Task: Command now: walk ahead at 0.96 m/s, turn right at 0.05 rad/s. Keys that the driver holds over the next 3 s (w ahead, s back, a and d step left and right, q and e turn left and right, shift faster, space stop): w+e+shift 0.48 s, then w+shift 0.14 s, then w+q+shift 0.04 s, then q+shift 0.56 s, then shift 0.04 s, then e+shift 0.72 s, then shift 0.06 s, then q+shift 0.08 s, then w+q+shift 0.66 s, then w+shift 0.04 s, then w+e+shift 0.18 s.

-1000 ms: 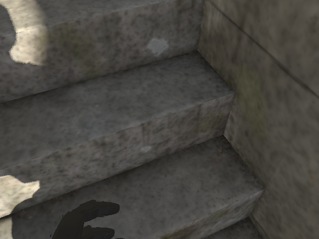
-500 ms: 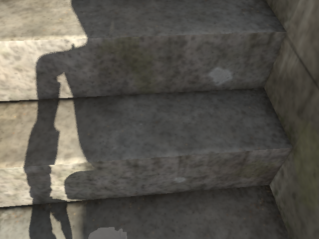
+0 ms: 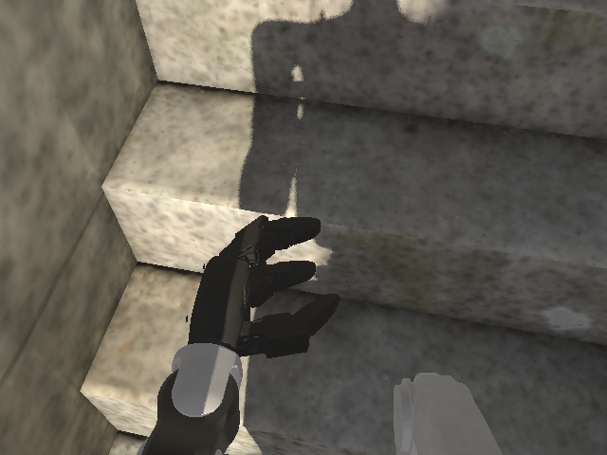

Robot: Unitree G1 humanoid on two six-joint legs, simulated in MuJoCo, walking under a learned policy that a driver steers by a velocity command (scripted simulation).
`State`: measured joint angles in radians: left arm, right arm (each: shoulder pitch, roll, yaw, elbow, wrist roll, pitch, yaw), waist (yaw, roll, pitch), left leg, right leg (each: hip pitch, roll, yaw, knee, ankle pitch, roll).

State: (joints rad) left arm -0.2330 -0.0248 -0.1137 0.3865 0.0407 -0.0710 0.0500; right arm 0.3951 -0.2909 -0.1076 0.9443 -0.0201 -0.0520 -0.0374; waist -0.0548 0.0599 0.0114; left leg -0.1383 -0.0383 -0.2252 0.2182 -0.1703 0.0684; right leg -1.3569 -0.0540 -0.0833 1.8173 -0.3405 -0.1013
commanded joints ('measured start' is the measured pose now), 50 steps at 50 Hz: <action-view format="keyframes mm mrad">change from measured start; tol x64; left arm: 1 337 197 103 131 -21 26 -1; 50 596 86 79 602 57 -33 -113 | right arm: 1 -173 -167 -39 -158 0 -31 35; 50 -294 146 120 -248 19 14 62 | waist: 1 158 85 -373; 50 -3 -53 -171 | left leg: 1 -188 167 179 -4 1415 165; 3 58 189 176 500 1807 157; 5 -581 -127 134 1256 229 86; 7 -866 -38 94 1850 254 56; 15 -1350 68 239 2239 -64 0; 29 -135 347 -359 260 -531 290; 37 -413 163 276 -232 636 116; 40 -586 350 -2 210 2338 209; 43 -541 -170 -51 1631 -23 -48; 50 -1336 114 82 1881 -415 120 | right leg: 1 975 108 -149 -272 -157 -13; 6 1115 -92 1206 -1546 -815 -165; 17 855 42 500 -1636 112 -81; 23 1222 -97 409 -1240 2431 -52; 27 387 221 364 330 199 51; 35 -114 168 205 516 -276 -18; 41 1616 15 277 -941 899 -229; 50 1320 -225 178 -1385 629 -81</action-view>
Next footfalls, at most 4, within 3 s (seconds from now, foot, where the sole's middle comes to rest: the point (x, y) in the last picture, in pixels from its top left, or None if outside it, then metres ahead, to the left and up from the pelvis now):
0.06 right None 0.16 -0.11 -0.59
0.50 left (320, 380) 0.43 -0.01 -0.38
0.80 right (574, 199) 0.59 -0.38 -0.18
1.24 left None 0.91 -0.12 0.03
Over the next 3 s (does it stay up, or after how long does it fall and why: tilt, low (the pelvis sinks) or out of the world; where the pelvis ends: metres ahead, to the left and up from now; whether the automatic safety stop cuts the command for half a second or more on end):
stays up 1.27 -0.23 1.01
